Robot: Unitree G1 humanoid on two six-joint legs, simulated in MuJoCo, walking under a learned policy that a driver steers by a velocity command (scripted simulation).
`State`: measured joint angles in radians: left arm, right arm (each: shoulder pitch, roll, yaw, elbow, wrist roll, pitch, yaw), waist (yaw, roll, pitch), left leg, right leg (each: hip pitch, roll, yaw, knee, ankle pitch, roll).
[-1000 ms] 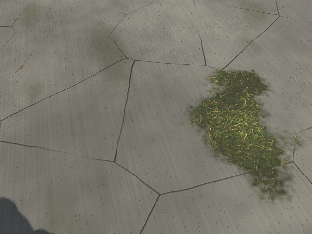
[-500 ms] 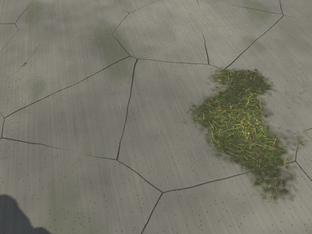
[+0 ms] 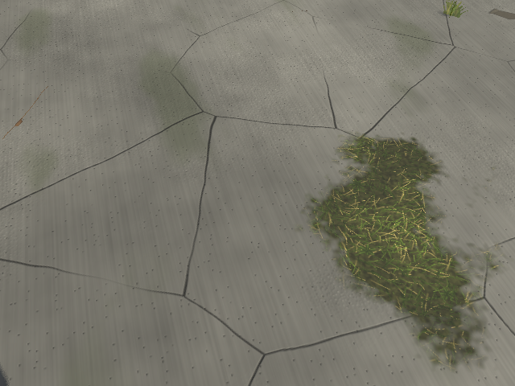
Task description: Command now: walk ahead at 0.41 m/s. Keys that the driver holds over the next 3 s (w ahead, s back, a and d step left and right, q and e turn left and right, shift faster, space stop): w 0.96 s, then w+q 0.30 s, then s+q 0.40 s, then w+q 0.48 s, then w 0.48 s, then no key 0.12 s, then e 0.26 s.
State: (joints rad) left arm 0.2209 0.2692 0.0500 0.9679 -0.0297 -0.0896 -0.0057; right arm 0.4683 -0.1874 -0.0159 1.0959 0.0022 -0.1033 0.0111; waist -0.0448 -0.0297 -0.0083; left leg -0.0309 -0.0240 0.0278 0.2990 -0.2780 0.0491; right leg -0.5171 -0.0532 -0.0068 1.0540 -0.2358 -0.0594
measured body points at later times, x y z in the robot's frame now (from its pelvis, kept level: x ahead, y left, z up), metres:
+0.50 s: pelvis +0.28 -0.06 +0.00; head +0.29 -0.06 +0.45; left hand +0.32 +0.21 -0.14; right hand +0.37 -0.33 -0.13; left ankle +0.30 +0.10 -0.66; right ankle +0.29 -0.14 -0.75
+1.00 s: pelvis +0.57 +0.02 +0.00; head +0.59 +0.03 +0.45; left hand +0.65 +0.29 -0.14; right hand +0.64 -0.25 -0.13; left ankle +0.60 +0.10 -0.75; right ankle +0.54 -0.14 -0.66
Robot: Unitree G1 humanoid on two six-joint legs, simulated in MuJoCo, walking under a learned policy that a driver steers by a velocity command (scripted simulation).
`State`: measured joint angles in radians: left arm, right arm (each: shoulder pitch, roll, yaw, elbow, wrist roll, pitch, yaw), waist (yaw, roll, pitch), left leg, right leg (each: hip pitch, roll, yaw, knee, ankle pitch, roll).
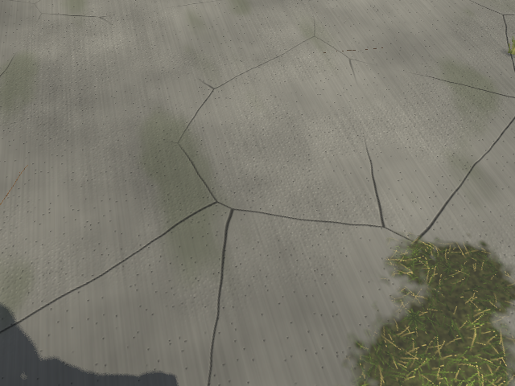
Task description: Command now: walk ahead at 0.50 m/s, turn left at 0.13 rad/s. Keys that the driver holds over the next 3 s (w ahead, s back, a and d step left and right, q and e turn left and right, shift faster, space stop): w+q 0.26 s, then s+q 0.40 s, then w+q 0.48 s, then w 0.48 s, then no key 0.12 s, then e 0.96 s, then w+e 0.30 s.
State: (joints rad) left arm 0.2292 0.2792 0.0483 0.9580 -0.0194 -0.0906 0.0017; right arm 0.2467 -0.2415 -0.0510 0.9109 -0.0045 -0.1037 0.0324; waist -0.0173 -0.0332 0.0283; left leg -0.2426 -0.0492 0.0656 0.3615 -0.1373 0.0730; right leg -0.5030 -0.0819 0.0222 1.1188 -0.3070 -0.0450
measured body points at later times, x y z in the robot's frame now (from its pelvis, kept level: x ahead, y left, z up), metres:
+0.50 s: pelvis +0.23 -0.05 -0.01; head +0.28 -0.06 +0.44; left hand +0.35 +0.24 -0.11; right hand +0.36 -0.33 -0.14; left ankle +0.16 +0.07 -0.65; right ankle +0.34 -0.14 -0.74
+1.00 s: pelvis +0.27 +0.00 +0.01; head +0.27 +0.05 +0.46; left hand +0.28 +0.34 -0.11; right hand +0.45 -0.23 -0.08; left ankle +0.21 +0.07 -0.74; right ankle +0.43 -0.12 -0.67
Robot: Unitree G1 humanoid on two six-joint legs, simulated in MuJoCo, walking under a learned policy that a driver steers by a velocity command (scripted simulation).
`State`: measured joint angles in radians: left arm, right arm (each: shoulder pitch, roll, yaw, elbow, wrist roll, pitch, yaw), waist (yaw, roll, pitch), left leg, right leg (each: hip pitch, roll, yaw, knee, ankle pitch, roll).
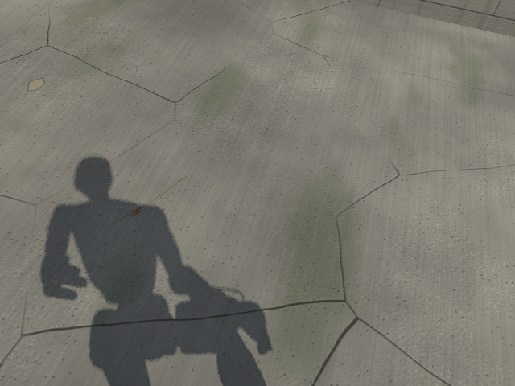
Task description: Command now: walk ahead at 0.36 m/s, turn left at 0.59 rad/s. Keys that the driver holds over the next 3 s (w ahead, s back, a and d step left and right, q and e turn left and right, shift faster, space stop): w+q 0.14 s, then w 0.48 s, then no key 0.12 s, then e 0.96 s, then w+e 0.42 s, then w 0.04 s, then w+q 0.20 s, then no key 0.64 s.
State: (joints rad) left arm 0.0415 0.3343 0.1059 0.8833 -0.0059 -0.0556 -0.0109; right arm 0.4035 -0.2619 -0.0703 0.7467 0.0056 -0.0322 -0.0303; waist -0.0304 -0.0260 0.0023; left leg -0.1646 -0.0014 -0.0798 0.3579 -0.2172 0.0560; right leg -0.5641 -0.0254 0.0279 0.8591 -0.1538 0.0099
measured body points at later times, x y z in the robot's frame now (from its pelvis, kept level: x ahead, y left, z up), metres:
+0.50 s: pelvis +0.22 -0.05 -0.01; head +0.25 -0.05 +0.44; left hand +0.20 +0.23 -0.13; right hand +0.41 -0.28 -0.12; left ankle +0.23 +0.11 -0.68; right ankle +0.20 -0.15 -0.75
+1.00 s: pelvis +0.43 +0.04 -0.01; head +0.47 +0.06 +0.43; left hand +0.50 +0.34 -0.14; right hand +0.60 -0.20 -0.12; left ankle +0.48 +0.14 -0.75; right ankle +0.48 -0.10 -0.69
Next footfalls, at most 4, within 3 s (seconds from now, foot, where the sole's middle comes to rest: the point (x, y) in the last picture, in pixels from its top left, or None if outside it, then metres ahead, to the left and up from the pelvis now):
0.26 right None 0.24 -0.15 -0.79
0.74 left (177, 380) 0.52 0.15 -0.79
1.22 right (272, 380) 0.52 -0.09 -0.79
1.68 left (186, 357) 0.58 0.13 -0.79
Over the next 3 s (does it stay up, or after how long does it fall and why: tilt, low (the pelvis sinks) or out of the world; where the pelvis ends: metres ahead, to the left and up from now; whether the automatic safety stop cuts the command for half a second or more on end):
stays up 0.78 -0.27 -0.02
